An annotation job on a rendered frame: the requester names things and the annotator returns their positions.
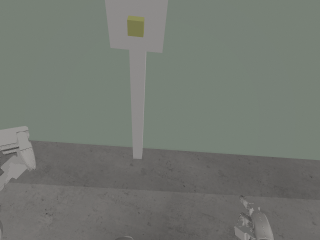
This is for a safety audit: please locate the robot right hand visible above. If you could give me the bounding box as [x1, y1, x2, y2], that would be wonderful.
[234, 195, 274, 240]

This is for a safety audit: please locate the panel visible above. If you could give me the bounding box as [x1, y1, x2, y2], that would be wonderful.
[105, 0, 168, 159]

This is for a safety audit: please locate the robot left hand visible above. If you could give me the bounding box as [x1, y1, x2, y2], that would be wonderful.
[0, 126, 36, 191]

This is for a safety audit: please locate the button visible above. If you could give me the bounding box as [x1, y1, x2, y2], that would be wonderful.
[127, 15, 145, 38]

